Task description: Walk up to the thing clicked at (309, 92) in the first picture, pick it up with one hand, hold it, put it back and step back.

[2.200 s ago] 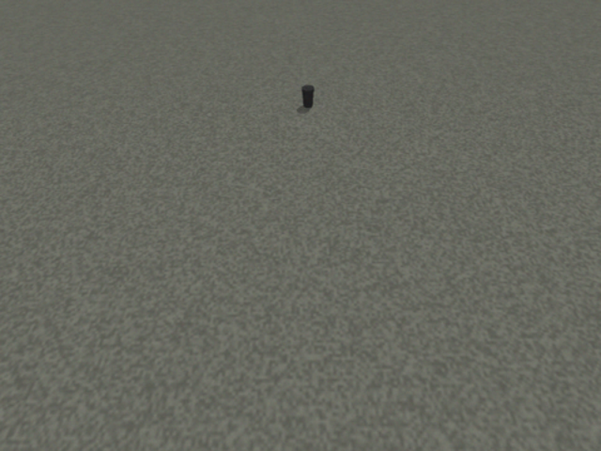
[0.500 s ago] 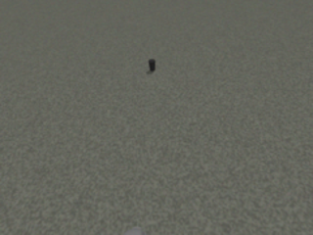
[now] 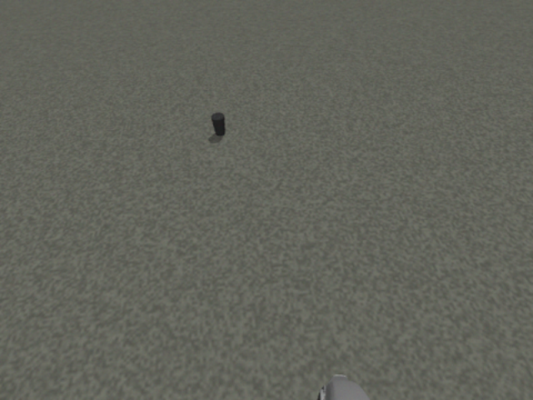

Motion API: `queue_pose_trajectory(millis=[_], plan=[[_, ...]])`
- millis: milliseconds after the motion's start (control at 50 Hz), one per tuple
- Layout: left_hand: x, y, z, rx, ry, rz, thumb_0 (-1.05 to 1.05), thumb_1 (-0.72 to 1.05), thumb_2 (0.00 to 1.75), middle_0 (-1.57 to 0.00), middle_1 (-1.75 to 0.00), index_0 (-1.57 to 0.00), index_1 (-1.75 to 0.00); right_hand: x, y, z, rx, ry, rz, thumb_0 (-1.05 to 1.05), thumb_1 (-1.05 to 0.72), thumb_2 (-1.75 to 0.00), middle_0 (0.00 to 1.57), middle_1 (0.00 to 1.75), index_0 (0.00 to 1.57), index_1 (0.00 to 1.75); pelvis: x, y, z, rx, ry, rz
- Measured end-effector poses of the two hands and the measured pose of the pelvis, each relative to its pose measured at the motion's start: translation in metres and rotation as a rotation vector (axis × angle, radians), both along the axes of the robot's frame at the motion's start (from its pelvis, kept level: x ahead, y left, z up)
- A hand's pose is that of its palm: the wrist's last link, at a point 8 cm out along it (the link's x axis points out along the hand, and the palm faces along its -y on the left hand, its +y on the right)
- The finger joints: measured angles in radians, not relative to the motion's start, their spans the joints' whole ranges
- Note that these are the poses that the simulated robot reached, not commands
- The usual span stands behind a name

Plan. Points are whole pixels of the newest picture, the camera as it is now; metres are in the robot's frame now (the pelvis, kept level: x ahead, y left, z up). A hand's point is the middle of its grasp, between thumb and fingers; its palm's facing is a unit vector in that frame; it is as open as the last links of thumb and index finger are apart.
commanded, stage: walk up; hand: left
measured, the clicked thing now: (219, 125) +1.71 +0.25 -0.71
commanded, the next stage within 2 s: none
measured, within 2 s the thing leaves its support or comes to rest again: neither
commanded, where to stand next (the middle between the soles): +1.38 +0.05 m, yaw +0 degrees
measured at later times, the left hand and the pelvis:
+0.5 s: hand (129, 328) +0.30 +0.27 -0.15, palm faces +0.04 -0.93 -0.37, open 7.4 cm; pelvis +0.31 -0.01 -0.01, yaw +2 degrees
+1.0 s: hand (168, 174) +0.70 +0.25 -0.13, palm faces -0.05 -0.91 -0.41, open 7.4 cm; pelvis +0.58 -0.03 -0.02, yaw +0 degrees
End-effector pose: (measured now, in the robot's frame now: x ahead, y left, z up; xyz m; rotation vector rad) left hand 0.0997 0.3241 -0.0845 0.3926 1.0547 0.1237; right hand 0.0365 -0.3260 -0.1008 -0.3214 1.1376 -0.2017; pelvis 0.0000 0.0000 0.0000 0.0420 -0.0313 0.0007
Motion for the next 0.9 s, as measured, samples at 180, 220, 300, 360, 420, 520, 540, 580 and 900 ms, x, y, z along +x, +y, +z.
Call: queue_pose_trajectory(millis=[180,220,300,360,420,520,540,580,900], plan=[[0.124,-0.032,0.004,0.057,-0.103,0.056,0.01,0.91,0.90,-0.20,-0.30,-0.20,-0.30,0.122,-0.039,-0.041,0.013,0.078,0.005,0.01,-0.90,-0.90,0.20,0.30,0.20,0.30,0.122,-0.036,-0.020,-0.032,-0.009,0.016],[0.130,-0.039,0.008,0.048,-0.074,0.076,0.01,0.91,0.90,-0.20,-0.30,-0.20,-0.30,0.161,-0.036,-0.034,0.028,0.049,0.030,0.01,-0.90,-0.90,0.20,0.30,0.20,0.30,0.143,-0.037,-0.011,-0.040,-0.008,0.017],[0.137,-0.043,0.008,0.034,0.012,0.112,0.01,0.90,0.90,-0.21,-0.30,-0.20,-0.30,0.238,-0.026,-0.015,0.048,-0.020,0.085,0.01,-0.90,-0.90,0.20,0.30,0.20,0.30,0.186,-0.038,0.002,-0.052,0.003,0.018],[0.146,-0.039,0.003,0.023,0.068,0.138,0.01,0.90,0.90,-0.21,-0.30,-0.20,-0.30,0.290,-0.019,-0.003,0.046,-0.042,0.122,0.01,-0.90,-0.90,0.20,0.30,0.20,0.30,0.219,-0.035,0.006,-0.059,0.012,0.022],[0.161,-0.030,-0.006,0.012,0.110,0.165,0.01,0.90,0.90,-0.21,-0.30,-0.20,-0.30,0.342,-0.011,0.004,0.032,-0.054,0.156,0.01,-0.90,-0.90,0.20,0.30,0.20,0.30,0.255,-0.029,0.004,-0.068,0.011,0.027],[0.205,-0.001,-0.034,0.004,0.163,0.197,0.01,0.90,0.90,-0.21,-0.30,-0.20,-0.30,0.430,0.007,0.006,-0.017,-0.108,0.183,0.01,-0.90,-0.90,0.20,0.30,0.20,0.30,0.325,-0.006,-0.015,-0.074,0.007,0.032],[0.217,0.004,-0.040,0.007,0.174,0.199,0.01,0.90,0.90,-0.21,-0.30,-0.20,-0.30,0.444,0.010,0.005,-0.031,-0.125,0.182,0.01,-0.90,-0.90,0.20,0.30,0.20,0.30,0.337,-0.002,-0.019,-0.059,0.004,0.031],[0.245,0.009,-0.045,0.005,0.185,0.195,0.01,0.90,0.90,-0.21,-0.30,-0.20,-0.30,0.465,0.017,0.008,-0.039,-0.157,0.162,0.01,-0.90,-0.90,0.20,0.30,0.20,0.30,0.356,0.005,-0.020,-0.054,-0.001,0.030],[0.512,-0.009,-0.006,-0.006,0.026,0.019,0.01,0.91,0.90,-0.20,-0.30,-0.20,-0.30,0.510,-0.003,0.000,-0.002,0.019,-0.010,0.01,-0.90,-0.90,0.20,0.30,0.20,0.30,0.521,-0.005,0.000,-0.009,-0.010,-0.008]])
